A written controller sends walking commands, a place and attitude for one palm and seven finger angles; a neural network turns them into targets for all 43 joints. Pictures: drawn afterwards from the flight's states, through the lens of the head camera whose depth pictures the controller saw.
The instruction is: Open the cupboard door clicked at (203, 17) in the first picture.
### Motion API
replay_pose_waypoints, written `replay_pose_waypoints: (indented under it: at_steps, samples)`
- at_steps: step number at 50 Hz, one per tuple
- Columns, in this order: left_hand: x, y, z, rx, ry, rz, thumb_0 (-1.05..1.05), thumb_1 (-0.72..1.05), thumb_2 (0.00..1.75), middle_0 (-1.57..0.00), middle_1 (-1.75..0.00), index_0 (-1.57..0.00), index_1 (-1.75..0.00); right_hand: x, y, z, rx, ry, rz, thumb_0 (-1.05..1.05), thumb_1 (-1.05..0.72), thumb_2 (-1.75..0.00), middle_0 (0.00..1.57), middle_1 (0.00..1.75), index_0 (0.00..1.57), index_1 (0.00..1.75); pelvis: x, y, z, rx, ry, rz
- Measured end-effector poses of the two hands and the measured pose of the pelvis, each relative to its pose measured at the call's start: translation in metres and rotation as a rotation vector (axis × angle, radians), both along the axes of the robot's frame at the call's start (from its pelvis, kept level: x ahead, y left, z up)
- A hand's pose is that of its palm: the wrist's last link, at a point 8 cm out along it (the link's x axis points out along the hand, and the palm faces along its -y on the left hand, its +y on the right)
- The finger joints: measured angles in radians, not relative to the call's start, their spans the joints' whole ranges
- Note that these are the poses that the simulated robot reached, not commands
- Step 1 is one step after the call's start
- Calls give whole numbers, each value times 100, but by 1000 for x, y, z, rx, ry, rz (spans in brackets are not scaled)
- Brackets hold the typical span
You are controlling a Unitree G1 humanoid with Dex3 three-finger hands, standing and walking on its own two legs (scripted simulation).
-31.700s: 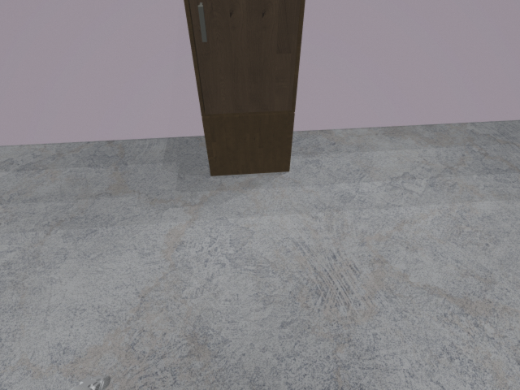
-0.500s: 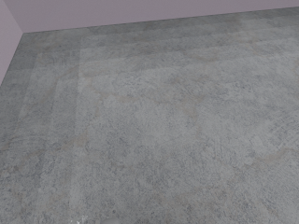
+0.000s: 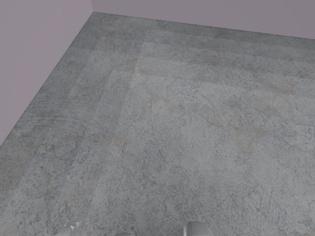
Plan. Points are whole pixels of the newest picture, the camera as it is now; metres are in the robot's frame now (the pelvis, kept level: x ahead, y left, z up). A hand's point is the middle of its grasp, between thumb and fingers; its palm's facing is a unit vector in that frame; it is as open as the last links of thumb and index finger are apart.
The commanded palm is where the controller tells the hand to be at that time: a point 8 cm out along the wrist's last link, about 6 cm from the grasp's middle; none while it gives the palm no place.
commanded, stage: turn to face it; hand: left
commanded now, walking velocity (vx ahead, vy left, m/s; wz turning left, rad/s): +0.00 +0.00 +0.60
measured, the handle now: out of the picture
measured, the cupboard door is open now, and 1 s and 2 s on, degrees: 41 41 41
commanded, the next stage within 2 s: none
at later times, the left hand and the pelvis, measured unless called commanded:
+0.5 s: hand out of the picture +0.03 +0.12 -0.15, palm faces +0.33 -0.90 -0.27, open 7.4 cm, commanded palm none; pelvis +0.03 -0.08 +0.01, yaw +20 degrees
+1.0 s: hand out of the picture -0.02 +0.15 -0.15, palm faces +0.59 -0.76 -0.28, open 7.4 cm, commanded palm none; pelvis +0.02 -0.09 +0.00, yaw +36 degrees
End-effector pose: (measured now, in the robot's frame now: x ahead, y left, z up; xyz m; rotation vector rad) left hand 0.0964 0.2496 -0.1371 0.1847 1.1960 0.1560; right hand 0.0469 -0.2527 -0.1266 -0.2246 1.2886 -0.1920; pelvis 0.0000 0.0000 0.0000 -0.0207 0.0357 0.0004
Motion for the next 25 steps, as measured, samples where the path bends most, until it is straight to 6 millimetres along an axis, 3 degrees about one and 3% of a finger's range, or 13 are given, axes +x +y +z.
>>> replay_pose_waypoints:
  at_steps: [6,12,18,25]
  samples:
    - [10,-13,12,16,-44,43,0,91,90,-20,-30,-20,-30,24,-14,0,31,-1,50,1,-91,-90,20,30,21,30,9,-21,4,-7,5,72]
    - [5,-40,16,65,-86,96,0,91,90,-20,-30,-20,-30,54,-49,-21,60,-9,95,1,-90,-90,21,30,21,30,18,-58,-8,25,9,149]
    - [-38,-67,28,83,-26,194,0,91,90,-20,-30,-20,-30,95,-71,-19,64,-13,178,1,-91,-90,20,30,20,30,24,-75,1,56,-8,243]
    - [-93,-89,23,39,42,339,0,90,89,-20,-30,-20,-30,145,-56,-6,69,-31,330,1,-91,-90,20,30,20,30,28,-85,7,79,-8,356]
